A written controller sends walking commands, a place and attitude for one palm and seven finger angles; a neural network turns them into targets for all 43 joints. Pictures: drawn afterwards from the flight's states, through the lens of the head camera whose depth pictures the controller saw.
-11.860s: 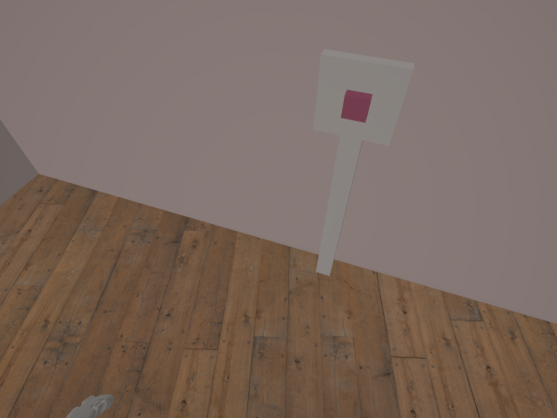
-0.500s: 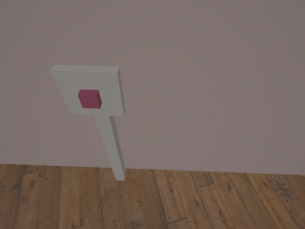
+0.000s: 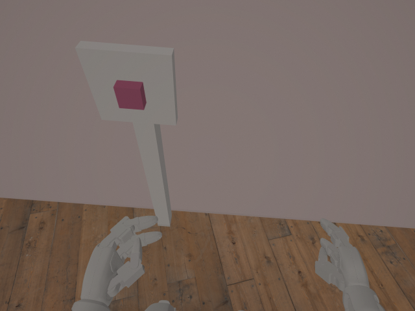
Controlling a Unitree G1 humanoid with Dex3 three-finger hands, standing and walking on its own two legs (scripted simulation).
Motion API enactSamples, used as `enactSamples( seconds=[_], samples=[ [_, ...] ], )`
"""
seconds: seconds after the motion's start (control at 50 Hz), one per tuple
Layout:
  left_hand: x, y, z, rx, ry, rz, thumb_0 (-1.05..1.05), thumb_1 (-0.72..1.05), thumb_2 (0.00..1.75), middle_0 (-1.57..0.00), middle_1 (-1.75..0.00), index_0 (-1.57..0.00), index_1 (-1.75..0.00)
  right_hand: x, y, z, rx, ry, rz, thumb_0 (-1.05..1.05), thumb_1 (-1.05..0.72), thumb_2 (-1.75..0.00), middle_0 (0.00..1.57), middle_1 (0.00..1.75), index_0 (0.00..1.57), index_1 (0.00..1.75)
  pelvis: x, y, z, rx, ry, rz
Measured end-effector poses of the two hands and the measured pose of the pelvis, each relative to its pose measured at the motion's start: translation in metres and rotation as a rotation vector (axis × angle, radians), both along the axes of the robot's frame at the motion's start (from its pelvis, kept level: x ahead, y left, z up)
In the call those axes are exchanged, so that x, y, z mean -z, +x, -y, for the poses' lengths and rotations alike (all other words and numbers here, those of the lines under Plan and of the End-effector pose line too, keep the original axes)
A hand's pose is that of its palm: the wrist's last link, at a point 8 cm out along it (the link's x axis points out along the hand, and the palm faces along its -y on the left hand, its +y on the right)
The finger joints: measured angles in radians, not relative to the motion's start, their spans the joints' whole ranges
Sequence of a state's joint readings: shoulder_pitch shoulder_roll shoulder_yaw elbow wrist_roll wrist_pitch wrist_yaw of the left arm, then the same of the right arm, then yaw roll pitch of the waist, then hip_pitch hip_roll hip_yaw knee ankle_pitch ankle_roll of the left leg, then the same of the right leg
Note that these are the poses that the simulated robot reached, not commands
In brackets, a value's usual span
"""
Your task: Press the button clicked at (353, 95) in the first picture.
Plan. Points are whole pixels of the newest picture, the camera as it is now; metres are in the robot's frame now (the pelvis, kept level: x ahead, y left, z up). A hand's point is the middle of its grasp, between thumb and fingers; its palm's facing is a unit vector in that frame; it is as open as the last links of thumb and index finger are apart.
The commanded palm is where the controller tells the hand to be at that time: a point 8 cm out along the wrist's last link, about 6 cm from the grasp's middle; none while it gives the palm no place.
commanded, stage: raise the hand and make a fist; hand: left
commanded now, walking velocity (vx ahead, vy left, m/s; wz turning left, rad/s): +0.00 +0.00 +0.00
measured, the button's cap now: (131, 94) +0.54 +0.22 +0.11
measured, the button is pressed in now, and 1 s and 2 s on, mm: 0 0 0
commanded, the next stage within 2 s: aim a knuckle at the button in 1.58 s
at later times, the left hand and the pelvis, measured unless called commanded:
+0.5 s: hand (95, 251) +0.20 +0.20 +0.05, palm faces +0.11 -0.99 -0.05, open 3.1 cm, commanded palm +0.17 +0.25 +0.06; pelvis -0.01 +0.01 +0.00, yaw +0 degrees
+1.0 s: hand (79, 229) +0.23 +0.22 +0.09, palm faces +0.01 -1.00 -0.07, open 3.1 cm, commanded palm +0.20 +0.29 +0.10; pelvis +0.01 +0.03 +0.02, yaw +2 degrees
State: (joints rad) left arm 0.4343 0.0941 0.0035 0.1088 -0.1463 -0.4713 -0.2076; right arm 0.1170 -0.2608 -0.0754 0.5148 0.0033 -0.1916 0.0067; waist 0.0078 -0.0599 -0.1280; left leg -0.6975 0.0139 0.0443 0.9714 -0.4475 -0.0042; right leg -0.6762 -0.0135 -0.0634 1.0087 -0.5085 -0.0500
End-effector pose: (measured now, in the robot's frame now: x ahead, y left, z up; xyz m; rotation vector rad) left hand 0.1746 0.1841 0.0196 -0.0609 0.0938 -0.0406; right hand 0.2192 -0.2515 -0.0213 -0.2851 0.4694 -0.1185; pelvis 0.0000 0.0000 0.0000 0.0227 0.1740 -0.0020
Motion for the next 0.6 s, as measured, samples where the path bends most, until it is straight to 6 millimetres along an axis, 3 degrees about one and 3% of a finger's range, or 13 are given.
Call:
enactSamples(
  seconds=[0.06,0.12,0.16,0.22,0.28,0.36,0.44,0.52,0.6],
  samples=[
    [0.018,-0.033,-0.022,-0.103,0.058,-0.083,0.02,0.91,0.89,-0.63,-0.76,-0.63,-0.76,0.005,0.011,-0.014,-0.053,0.005,0.024,0.01,-0.91,-0.9,0.2,0.3,0.2,0.3,0.011,-0.008,0.001,-0.015,-0.013,-0.007],
    [0.007,-0.049,-0.045,-0.203,0.117,-0.019,0.02,0.9,0.89,-0.72,-0.85,-0.71,-0.85,0.02,0.011,-0.032,-0.098,0.025,0.015,0.01,-0.9,-0.9,0.2,0.3,0.2,0.3,0.02,-0.015,0.002,-0.033,-0.034,-0.015],
    [-0.012,-0.047,-0.052,-0.214,0.136,0.091,0.02,0.9,0.9,-0.77,-0.91,-0.76,-0.91,0.034,0.004,-0.045,-0.122,0.047,-0.008,0.01,-0.9,-0.9,0.2,0.3,0.2,0.3,0.025,-0.02,0.002,-0.044,-0.048,-0.017],
    [-0.035,-0.028,-0.044,-0.119,0.13,0.235,0.02,0.91,0.9,-0.85,-1.0,-0.84,-1.0,0.056,-0.015,-0.061,-0.136,0.086,-0.065,0.01,-0.9,-0.9,0.2,0.3,0.2,0.3,0.029,-0.027,0.0,-0.054,-0.065,-0.018],
    [-0.036,-0.003,-0.028,0.035,0.11,0.211,0.02,0.91,0.9,-0.93,-1.09,-0.92,-1.09,0.07,-0.044,-0.068,-0.097,0.129,-0.142,0.01,-0.9,-0.9,0.21,0.3,0.2,0.3,0.026,-0.03,-0.003,-0.047,-0.066,-0.02],
    [-0.019,0.013,-0.023,0.101,0.072,-0.012,0.02,0.9,0.9,-1.04,-1.21,-1.03,-1.21,0.073,-0.081,-0.061,0.011,0.156,-0.239,0.01,-0.9,-0.9,0.21,0.3,0.21,0.3,0.014,-0.025,-0.007,-0.026,-0.05,-0.008],
    [-0.024,0.008,-0.046,-0.057,0.064,-0.075,0.02,0.9,0.89,-1.15,-1.33,-1.14,-1.33,0.065,-0.103,-0.044,0.103,0.125,-0.284,0.01,-0.9,-0.9,0.21,0.3,0.2,0.3,0.003,-0.016,-0.012,-0.007,-0.044,0.003],
    [-0.043,0.002,-0.073,-0.162,0.135,0.034,0.02,0.9,0.9,-1.22,-1.41,-1.21,-1.41,0.06,-0.106,-0.028,0.106,0.058,-0.3,0.01,-0.9,-0.9,0.21,0.3,0.2,0.3,0.001,-0.011,-0.016,-0.015,-0.05,-0.003],
    [-0.046,0.005,-0.077,-0.099,0.148,0.091,0.02,0.91,0.9,-1.27,-1.46,-1.26,-1.46,0.058,-0.092,-0.021,0.08,0.014,-0.277,0.01,-0.9,-0.9,0.21,0.3,0.2,0.3,0.004,-0.01,-0.021,-0.027,-0.06,-0.011]
  ],
)
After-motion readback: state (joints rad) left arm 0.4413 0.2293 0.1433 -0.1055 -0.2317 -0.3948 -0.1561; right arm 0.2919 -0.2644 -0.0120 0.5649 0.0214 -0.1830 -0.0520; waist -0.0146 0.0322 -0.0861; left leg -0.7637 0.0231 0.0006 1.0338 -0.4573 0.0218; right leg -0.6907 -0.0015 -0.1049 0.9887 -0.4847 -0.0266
